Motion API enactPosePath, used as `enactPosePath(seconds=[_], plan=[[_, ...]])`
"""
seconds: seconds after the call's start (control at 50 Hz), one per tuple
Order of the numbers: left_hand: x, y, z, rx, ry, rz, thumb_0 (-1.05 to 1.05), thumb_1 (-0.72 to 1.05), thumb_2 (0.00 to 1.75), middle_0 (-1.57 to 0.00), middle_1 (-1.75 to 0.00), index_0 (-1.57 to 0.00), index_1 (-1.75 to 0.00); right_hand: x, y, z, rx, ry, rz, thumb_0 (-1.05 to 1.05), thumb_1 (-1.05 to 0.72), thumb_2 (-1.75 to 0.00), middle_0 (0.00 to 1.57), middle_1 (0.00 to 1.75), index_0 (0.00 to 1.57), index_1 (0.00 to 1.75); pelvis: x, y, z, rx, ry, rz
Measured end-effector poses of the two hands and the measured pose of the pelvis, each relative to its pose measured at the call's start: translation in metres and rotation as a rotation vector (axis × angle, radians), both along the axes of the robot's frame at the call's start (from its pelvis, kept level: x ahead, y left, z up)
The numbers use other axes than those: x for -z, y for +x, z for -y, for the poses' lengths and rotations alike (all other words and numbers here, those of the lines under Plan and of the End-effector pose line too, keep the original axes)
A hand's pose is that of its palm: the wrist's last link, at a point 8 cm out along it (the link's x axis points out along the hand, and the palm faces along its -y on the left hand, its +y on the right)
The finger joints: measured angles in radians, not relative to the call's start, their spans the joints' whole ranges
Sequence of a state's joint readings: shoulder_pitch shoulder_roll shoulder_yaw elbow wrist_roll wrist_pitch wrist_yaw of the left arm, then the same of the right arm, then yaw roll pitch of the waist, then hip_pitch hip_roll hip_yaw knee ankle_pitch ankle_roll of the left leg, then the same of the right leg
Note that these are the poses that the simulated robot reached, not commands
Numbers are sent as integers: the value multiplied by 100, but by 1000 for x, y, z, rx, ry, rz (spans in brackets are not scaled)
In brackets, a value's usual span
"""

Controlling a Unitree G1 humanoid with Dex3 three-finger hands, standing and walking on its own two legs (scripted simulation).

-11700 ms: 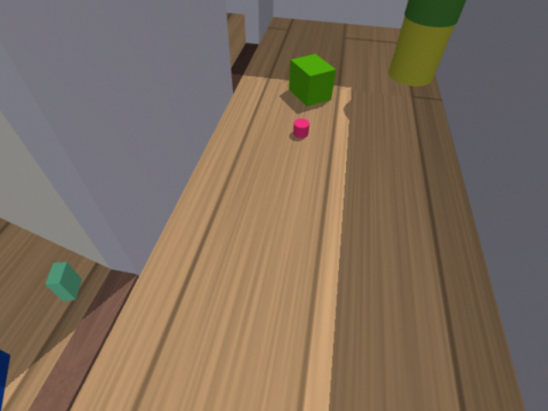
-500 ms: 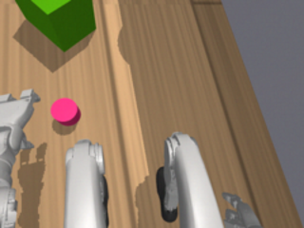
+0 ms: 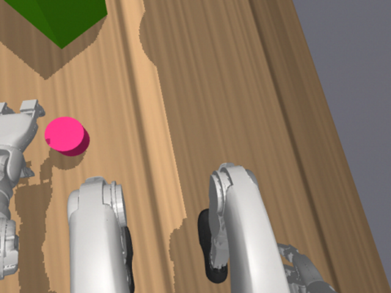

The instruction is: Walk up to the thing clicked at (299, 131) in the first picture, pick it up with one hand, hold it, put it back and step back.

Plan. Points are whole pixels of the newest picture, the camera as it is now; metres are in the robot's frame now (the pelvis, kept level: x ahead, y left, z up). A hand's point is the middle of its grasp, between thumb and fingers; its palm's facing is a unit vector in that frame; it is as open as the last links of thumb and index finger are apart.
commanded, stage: rise first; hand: left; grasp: from above
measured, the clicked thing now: (68, 137) +0.46 +0.27 -0.31
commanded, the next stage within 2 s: none
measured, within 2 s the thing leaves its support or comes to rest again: neither
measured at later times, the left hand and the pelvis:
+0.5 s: hand (31, 143) +0.42 +0.31 -0.19, palm faces -0.45 -0.08 -0.89, open 14.0 cm; pelvis +0.01 +0.00 -0.02, yaw -1 degrees
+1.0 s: hand (33, 143) +0.42 +0.31 -0.20, palm faces -0.44 -0.09 -0.89, open 14.0 cm; pelvis +0.00 +0.00 -0.03, yaw -1 degrees
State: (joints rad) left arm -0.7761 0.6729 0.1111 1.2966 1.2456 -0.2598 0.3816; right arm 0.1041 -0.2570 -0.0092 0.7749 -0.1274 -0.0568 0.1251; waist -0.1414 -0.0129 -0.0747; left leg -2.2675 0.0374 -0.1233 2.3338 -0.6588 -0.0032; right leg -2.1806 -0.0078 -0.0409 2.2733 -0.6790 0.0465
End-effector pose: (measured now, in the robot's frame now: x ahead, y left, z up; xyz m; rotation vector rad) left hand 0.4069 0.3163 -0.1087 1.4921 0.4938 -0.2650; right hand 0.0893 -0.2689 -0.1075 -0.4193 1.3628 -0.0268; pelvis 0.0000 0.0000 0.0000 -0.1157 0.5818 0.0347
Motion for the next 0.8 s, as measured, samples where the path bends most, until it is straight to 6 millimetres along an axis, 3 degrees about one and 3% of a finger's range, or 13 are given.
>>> enactPosePath(seconds=[0.32, 0.8], plan=[[18, 9, 3, -10, 2, 13, 0, -51, 98, -8, -106, -9, -104, 9, -7, 11, 6, -20, -37, 0, -91, -90, 21, 30, 20, 30, 13, 4, 2, 9, 4, -1], [33, 18, 3, -10, -9, 13, 0, -53, 101, -9, -104, -8, -104, 13, -15, 7, 2, -26, -53, 0, -91, -90, 21, 30, 20, 30, 23, 6, 0, 12, -11, 8]])
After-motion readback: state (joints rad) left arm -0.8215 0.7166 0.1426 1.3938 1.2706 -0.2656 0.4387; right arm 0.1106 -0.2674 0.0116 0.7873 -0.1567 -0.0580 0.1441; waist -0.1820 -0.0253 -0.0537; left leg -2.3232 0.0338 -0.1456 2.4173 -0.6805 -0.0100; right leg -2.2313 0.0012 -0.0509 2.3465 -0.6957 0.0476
